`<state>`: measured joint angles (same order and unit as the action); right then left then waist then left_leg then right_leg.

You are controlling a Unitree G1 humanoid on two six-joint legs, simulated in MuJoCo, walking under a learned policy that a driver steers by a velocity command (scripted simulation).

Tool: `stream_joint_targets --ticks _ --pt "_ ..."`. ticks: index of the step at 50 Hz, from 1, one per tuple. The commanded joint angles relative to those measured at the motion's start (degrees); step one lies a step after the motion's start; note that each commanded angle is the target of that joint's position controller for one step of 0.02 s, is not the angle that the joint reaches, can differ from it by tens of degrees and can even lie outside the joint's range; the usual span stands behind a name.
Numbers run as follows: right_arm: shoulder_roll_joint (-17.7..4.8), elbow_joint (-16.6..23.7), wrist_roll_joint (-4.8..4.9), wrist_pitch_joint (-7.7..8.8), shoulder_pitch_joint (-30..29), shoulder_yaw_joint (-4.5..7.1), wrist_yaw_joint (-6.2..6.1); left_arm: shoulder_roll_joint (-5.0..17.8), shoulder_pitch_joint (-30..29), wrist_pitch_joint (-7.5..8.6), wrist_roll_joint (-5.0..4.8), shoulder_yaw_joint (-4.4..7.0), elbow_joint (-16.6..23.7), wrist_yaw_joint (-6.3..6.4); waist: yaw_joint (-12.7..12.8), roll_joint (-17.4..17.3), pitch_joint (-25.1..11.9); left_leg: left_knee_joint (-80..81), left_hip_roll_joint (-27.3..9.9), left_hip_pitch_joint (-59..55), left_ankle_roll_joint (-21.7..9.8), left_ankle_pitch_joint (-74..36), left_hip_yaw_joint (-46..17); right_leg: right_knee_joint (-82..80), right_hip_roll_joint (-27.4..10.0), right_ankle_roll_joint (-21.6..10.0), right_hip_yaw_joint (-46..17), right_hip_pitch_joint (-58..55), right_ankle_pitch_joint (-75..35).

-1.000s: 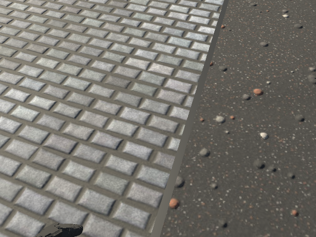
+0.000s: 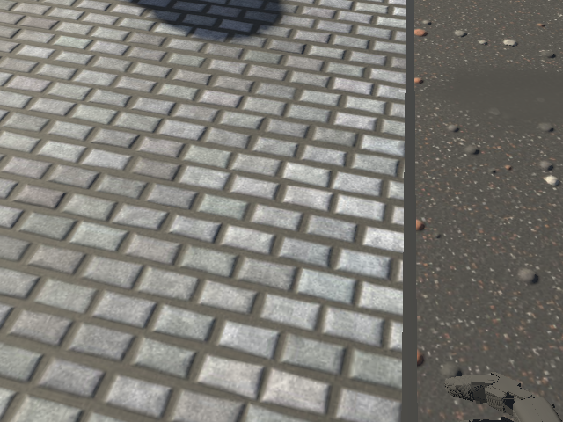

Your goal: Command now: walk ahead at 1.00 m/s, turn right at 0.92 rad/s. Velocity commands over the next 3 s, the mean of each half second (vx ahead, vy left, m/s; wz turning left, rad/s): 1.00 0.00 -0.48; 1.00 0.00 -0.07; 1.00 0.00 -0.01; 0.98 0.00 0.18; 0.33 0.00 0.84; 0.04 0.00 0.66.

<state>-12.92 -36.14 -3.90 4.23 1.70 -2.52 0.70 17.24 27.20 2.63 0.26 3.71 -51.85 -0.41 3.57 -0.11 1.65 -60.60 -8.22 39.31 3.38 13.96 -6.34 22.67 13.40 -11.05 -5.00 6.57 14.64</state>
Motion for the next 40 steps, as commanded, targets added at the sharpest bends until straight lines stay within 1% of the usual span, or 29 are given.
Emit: stream_joint_targets --ticks 1,4,7,8,9,10,11,12,13,14,15,16,18,20,22,23,26,27,29,30,31,32,33,34,35,36,37,39,40 --pt "-5.5 4.9 1.25 -0.42 -4.9 1.09 0.55 9.5 -3.7 2.17 -0.59 2.62 5.4 -0.12 -1.2 -0.9 4.9 15.7 2.8 -9.6 0.7 -14.3 6.9 -13.7 -11.2 -5.4 -15.2 15.3 -16.9" --pt "-5.9 6.3 2.13 -0.05 -7.9 1.2 0.49 10.1 -0.2 2.01 -0.93 3.23 4.7 -0.45 2.4 2.0 1.7 25.0 5.7 -11.0 -1.0 -21.4 7.7 -11.3 -12.9 -3.0 -16.1 5.0 -28.4" --pt "-8.1 5.4 1.7 0.54 -4.6 2.31 0.0 10.5 -0.2 2.34 -0.56 3.19 4.1 0.4 1.0 2.8 -1.8 32.2 8.2 -18.7 -3.5 -19.8 7.7 -5.0 -15.1 -0.1 -15.5 -3.8 -43.1" --pt "-10.5 3.6 1.81 0.74 1.7 3.5 -0.51 12.2 -0.8 2.48 0.06 3.4 4.0 0.55 -2.1 3.4 -5.9 31.4 9.9 -24.5 -4.6 -14.6 7.7 1.9 -16.1 1.0 -15.4 -7.0 -51.7" --pt "-12.9 0.9 2.32 0.92 11.5 4.81 -1.28 14.0 -3.2 2.54 0.85 3.63 4.1 0.47 -8.3 3.8 -10.7 31.5 9.7 -33.3 -5.6 -10.2 8.1 13.0 -15.8 2.0 -14.0 -6.6 -54.3" --pt "-15.4 -2.3 2.14 0.93 23.8 6.19 -2.45 12.1 -6.7 2.9 1.61 3.11 4.9 0.45 -15.0 3.4 -15.1 28.6 5.5 -46.4 -6.6 -3.7 5.1 28.2 -13.9 2.7 -12.0 1.8 -47.0" --pt "-19.5 -4.1 0.27 1.11 32.3 7.42 -3.22 3.5 -5.6 3.41 1.17 0.97 7.0 0.47 -14.9 -9.2 -20.9 30.2 -7.4 -59.1 -9.0 16.3 -13.8 49.7 -8.6 3.5 -7.7 15.7 -11.4" --pt "-22.2 -4.8 0.1 0.87 26.6 8.45 -1.88 0.8 4.2 3.44 -1.38 -0.54 8.3 -0.19 -6.3 -26.2 -25.0 44.8 -16.8 -63.4 -16.2 23.4 -48.1 59.9 -3.7 5.1 -5.1 29.9 11.1" --pt "-14.7 -2.7 0.76 0.6 18.7 7.71 -1.01 5.1 -1.7 2.56 0.44 -0.5 6.6 0.6 -6.6 -11.4 -14.3 46.1 -13.8 -55.4 -16.4 30.1 -42.5 60.3 -10.0 4.2 -3.9 35.3 5.1" --pt "-10.4 -3.1 1.27 0.69 16.4 6.87 -0.58 6.2 -8.2 2.29 1.27 -0.37 7.5 -0.02 -7.1 -2.2 -8.1 45.8 -10.9 -47.0 -15.9 23.2 -31.5 57.4 -11.8 4.7 -3.0 34.4 0.7" --pt "-9.0 -4.6 0.8 0.8 16.6 6.51 -0.38 5.8 -12.2 2.1 1.76 -0.57 8.7 -0.62 -6.7 1.6 -4.9 46.3 -8.3 -41.3 -14.8 15.7 -24.5 54.4 -13.0 4.8 -2.6 33.4 0.2" --pt "-7.7 -6.9 0.83 1.15 18.9 5.92 -0.54 4.6 -14.5 1.76 2.34 -0.89 10.3 -1.35 -5.9 0.5 -2.5 46.9 -6.2 -37.6 -14.1 10.3 -19.3 52.4 -13.8 4.9 -3.2 33.2 0.7" --pt "-6.6 -10.3 1.79 2.13 22.1 5.47 -0.32 2.2 -15.2 0.87 2.51 -1.97 11.7 -2.12 -4.1 -3.4 -0.4 49.3 -4.5 -34.7 -13.3 5.6 -14.3 49.0 -14.6 5.3 -3.9 34.0 2.4" --pt "-7.9 -11.6 2.78 2.93 23.1 5.63 -0.14 1.9 -19.2 0.53 2.71 -2.7 14.0 -2.49 -3.2 -3.5 2.4 52.9 -4.1 -32.7 -13.4 1.6 -9.6 43.7 -15.2 6.1 -3.0 37.5 0.3" --pt "-9.0 -12.1 3.03 3.25 23.3 5.7 0.01 2.4 -25.6 0.91 2.7 -3.42 17.0 -2.92 -3.3 -3.3 4.9 56.1 -2.3 -30.4 -13.2 -7.0 -2.8 33.9 -15.6 6.9 0.1 37.6 -6.1" --pt "-8.7 -12.4 3.32 3.32 23.4 5.58 0.19 2.2 -28.2 1.18 2.57 -3.86 17.8 -3.33 -3.5 -2.3 5.5 57.2 -0.2 -28.8 -12.3 -12.4 1.3 27.2 -15.7 7.1 3.2 34.2 -10.4" --pt "-10.6 -14.2 4.07 3.84 26.6 5.76 0.38 0.6 -33.4 1.56 1.76 -5.07 19.0 -4.25 -4.8 -1.9 6.5 63.5 -1.1 -27.2 -11.8 -26.1 5.4 15.6 -15.0 5.4 9.7 21.8 -20.1" --pt "-11.8 -14.8 3.95 3.8 27.1 5.93 0.43 1.0 -33.4 1.57 1.62 -4.97 18.8 -3.97 -4.5 -2.6 6.0 62.2 -1.7 -30.9 -11.5 -33.0 6.3 13.5 -14.6 4.6 10.1 20.7 -20.5" --pt "-14.1 -16.0 3.71 3.28 29.0 6.17 -0.11 3.0 -31.4 1.58 2.33 -4.28 18.0 -2.89 -3.0 -4.8 1.9 53.1 -2.6 -40.3 -10.6 -59.4 8.7 11.9 -10.7 3.1 12.5 17.3 -14.8" --pt "-15.3 -16.6 3.28 2.61 29.2 6.36 -0.67 4.5 -26.7 1.57 2.74 -3.58 16.7 -2.22 -0.3 -6.8 -2.0 44.4 -3.4 -42.6 -10.0 -68.2 9.4 11.8 -8.9 2.1 12.5 11.7 -10.5" --pt "-16.2 -16.8 2.86 1.67 28.5 6.47 -1.35 6.5 -16.4 1.46 2.7 -2.45 13.4 -1.39 4.5 -8.0 -7.5 31.4 -3.7 -41.5 -9.3 -71.0 9.9 11.4 -7.5 1.2 11.6 1.1 -6.9" --pt "-15.8 -16.3 2.83 1.05 26.5 6.31 -1.64 8.9 -5.1 1.32 2.83 -1.09 9.7 -0.41 9.9 -7.4 -12.0 15.2 -2.1 -34.0 -8.6 -62.7 10.5 9.7 -10.4 -0.3 8.5 -12.0 -5.4" --pt "-10.1 -14.4 2.12 1.05 27.0 5.25 -1.39 13.7 3.0 1.23 3.56 0.54 7.7 0.63 9.7 1.8 -18.4 -7.2 3.1 -21.7 -9.1 -24.7 10.3 10.4 -23.8 -1.7 -6.4 -24.4 9.1" --pt "-5.1 -11.7 4.77 1.6 32.5 4.21 -0.47 15.9 0.5 0.83 3.37 1.33 8.5 0.62 3.1 15.5 -26.8 -26.8 12.0 -2.8 -7.6 12.6 4.0 -0.5 -37.3 -8.9 -40.5 -35.1 18.6" --pt "-10.8 -10.4 4.05 1.76 24.2 5.29 -1.04 12.1 -3.4 0.73 1.91 1.38 8.5 0.26 4.2 5.3 -18.9 -26.6 8.0 5.0 -9.1 7.8 0.9 -4.8 -33.3 -7.5 -37.7 -30.5 16.6" --pt "-9.9 -9.0 4.07 2.04 19.0 5.06 -0.82 9.3 -5.9 1.32 1.45 0.83 7.2 0.29 2.5 2.8 -9.2 -22.2 5.8 6.3 -8.9 3.3 1.7 -5.8 -31.2 -6.6 -27.7 -21.0 8.1" --pt "-8.4 -8.9 3.55 1.94 18.0 4.57 -0.54 7.0 -7.3 1.89 1.74 0.53 6.1 0.14 0.0 -0.9 -3.9 -18.0 4.1 3.7 -8.6 3.0 1.6 -7.5 -29.0 -5.5 -22.1 -12.0 0.9" --pt "-6.4 -9.4 1.9 0.09 19.6 4.09 0.53 3.6 -8.6 2.76 1.68 -0.47 4.8 0.5 -4.8 0.1 -0.9 -12.5 2.0 -2.7 -7.2 3.7 1.2 -11.0 -25.3 -3.5 -14.8 -0.1 0.2" --pt "-5.5 -8.9 1.52 -0.69 18.6 3.94 1.07 2.6 -7.9 3.27 1.12 -0.79 3.9 0.52 -5.7 1.3 0.6 -9.7 1.2 -2.8 -6.5 4.4 1.5 -13.2 -24.3 -3.3 -12.8 2.5 0.5"
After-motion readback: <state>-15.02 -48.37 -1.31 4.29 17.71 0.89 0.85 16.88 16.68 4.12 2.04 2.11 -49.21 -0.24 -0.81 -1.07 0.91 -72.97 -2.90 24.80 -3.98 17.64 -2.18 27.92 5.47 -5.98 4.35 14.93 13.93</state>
